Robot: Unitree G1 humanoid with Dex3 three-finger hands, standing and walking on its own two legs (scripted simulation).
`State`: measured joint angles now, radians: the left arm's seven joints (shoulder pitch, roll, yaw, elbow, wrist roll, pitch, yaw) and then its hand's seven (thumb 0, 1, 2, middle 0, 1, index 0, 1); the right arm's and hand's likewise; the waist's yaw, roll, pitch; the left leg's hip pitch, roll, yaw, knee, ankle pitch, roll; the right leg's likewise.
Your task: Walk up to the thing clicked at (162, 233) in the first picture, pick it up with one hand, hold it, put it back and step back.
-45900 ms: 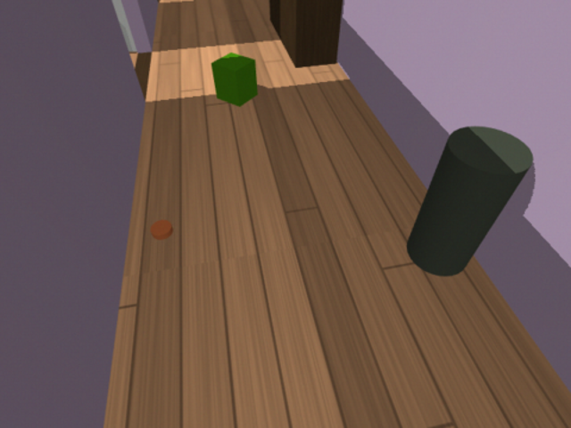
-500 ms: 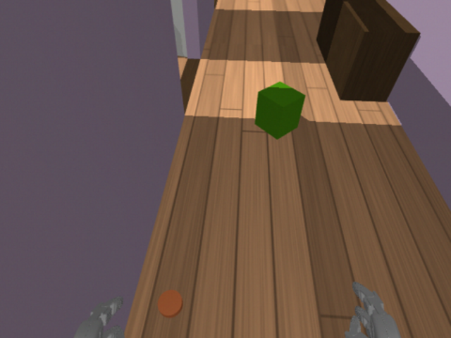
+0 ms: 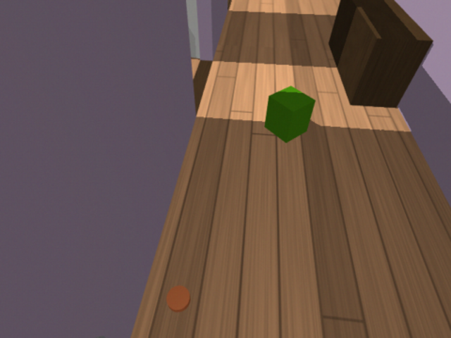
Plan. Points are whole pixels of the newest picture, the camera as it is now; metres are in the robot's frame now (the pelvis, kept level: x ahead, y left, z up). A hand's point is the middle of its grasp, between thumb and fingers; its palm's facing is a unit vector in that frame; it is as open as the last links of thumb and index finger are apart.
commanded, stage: stand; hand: left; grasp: from above
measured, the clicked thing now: (178, 298) +0.43 +0.22 -0.74
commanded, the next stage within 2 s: none
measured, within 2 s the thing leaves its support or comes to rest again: neither
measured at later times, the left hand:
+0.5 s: hand out of the picture +0.03 +0.24 -0.14, palm faces +0.02 -0.95 -0.31, open 7.4 cm
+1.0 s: hand out of the picture +0.04 +0.22 -0.14, palm faces +0.00 -0.95 -0.31, open 7.4 cm
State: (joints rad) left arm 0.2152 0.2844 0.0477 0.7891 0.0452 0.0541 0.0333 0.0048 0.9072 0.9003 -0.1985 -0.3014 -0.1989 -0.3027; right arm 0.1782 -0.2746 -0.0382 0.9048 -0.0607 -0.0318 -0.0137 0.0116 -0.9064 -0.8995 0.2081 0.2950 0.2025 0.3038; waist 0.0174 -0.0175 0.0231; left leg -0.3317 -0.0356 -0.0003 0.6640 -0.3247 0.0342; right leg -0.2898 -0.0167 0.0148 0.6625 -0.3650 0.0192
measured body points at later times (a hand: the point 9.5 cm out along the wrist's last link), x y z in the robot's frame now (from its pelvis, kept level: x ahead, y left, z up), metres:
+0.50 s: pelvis -0.01 +0.01 +0.02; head -0.02 +0.01 +0.47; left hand +0.03 +0.28 -0.12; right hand +0.04 -0.27 -0.12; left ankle +0.02 +0.10 -0.72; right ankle -0.01 -0.13 -0.72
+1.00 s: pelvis -0.01 -0.01 +0.03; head +0.00 -0.01 +0.47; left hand +0.04 +0.27 -0.12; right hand +0.05 -0.30 -0.12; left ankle +0.02 +0.10 -0.72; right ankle -0.01 -0.13 -0.72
